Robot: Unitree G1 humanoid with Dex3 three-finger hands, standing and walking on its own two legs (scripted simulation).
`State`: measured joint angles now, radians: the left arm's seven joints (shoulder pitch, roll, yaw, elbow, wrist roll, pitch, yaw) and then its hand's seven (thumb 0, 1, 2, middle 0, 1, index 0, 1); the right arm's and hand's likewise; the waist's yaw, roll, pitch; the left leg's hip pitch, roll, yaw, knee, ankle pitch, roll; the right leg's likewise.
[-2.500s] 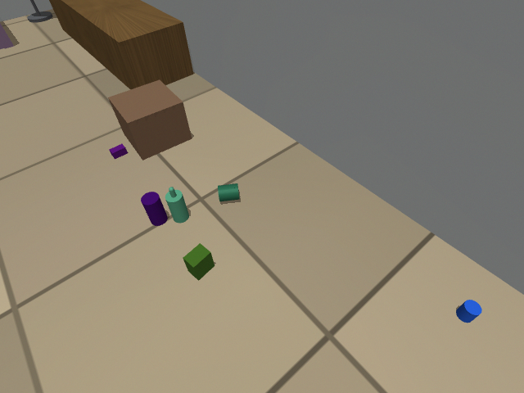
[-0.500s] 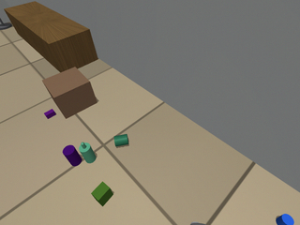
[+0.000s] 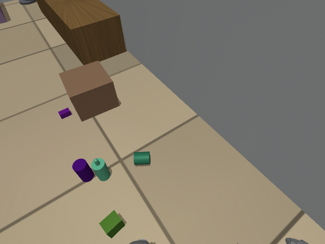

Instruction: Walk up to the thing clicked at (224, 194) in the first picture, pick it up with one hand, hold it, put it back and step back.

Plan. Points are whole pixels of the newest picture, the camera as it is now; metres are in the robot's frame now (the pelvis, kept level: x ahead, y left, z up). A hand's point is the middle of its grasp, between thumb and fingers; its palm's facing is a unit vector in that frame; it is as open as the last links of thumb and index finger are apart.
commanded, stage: walk up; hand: left
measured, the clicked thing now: (142, 158) +0.72 +0.21 -0.71
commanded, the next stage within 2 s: none
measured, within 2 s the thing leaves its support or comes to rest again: neither
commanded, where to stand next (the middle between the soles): +0.32 -0.01 m, yaw -3 degrees
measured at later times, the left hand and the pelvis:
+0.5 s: hand (82, 213) +0.22 +0.26 -0.11, palm faces -0.03 -0.90 -0.43, open 7.4 cm; pelvis +0.16 -0.02 +0.01, yaw -1 degrees
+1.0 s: hand (90, 182) +0.32 +0.28 -0.15, palm faces -0.09 -0.92 -0.38, open 7.4 cm; pelvis +0.26 +0.01 +0.00, yaw -4 degrees
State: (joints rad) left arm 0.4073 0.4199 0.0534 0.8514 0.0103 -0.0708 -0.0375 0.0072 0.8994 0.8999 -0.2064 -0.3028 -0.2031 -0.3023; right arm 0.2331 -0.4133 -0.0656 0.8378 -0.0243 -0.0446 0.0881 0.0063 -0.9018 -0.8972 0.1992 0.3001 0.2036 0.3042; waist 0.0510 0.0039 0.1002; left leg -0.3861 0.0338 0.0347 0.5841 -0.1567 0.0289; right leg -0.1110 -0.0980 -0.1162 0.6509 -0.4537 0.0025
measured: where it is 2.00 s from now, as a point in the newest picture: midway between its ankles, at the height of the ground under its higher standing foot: (171, 233)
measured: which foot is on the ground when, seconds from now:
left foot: down 0.00-0.36, up 0.38-0.68, down 0.70-1.00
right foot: down 0.00-0.00, up 0.02-0.32, down 0.34-0.70, up 0.72-0.92, down 0.94-1.00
